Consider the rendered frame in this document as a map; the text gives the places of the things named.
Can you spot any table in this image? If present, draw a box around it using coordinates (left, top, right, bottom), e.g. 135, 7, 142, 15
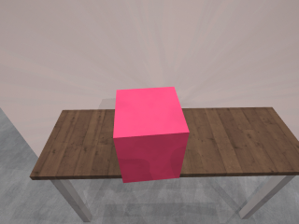
29, 106, 299, 223

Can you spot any carton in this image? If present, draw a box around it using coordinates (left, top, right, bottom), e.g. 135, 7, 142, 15
113, 87, 190, 183

